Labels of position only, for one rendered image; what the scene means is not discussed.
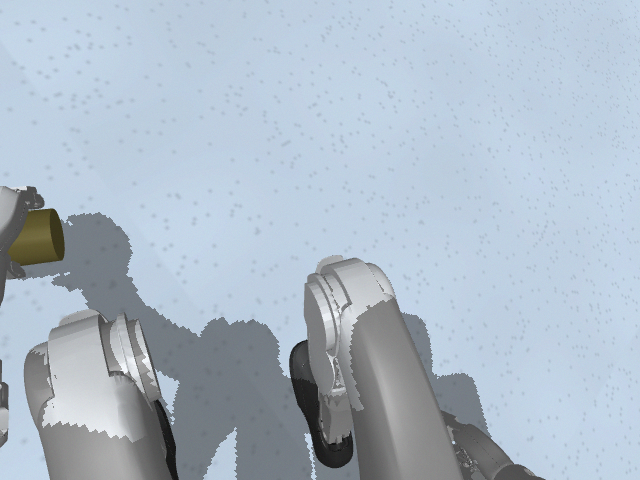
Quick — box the can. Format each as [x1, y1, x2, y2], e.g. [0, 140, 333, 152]
[7, 208, 65, 266]

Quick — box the right robot foot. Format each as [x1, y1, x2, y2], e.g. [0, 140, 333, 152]
[289, 340, 353, 468]

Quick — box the right robot hand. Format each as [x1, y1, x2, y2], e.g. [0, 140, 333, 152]
[441, 410, 514, 480]

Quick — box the right robot arm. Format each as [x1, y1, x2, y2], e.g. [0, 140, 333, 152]
[494, 464, 546, 480]

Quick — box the left robot foot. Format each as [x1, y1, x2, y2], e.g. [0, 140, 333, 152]
[154, 399, 179, 480]

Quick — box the left robot hand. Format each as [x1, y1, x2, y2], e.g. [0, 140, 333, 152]
[0, 186, 45, 280]

